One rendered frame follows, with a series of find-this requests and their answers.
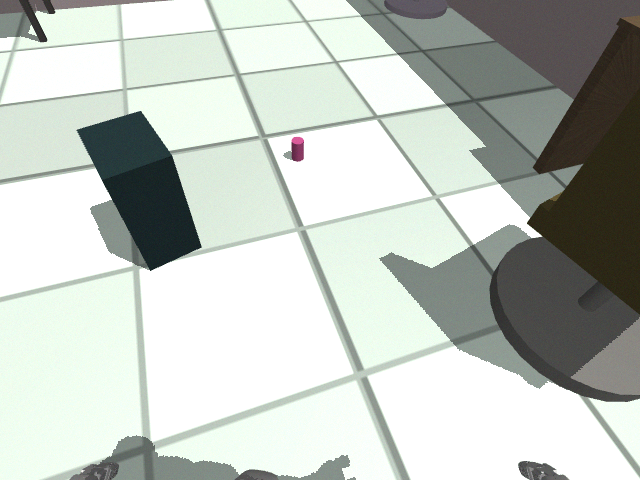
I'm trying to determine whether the office chair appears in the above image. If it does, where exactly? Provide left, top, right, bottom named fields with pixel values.
left=490, top=88, right=640, bottom=402

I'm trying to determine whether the right robot hand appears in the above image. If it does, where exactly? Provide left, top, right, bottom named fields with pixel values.
left=518, top=461, right=569, bottom=480

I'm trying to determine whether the left robot hand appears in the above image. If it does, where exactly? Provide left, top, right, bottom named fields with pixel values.
left=69, top=462, right=119, bottom=480

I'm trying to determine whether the desk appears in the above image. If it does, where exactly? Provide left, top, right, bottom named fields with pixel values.
left=533, top=15, right=640, bottom=174

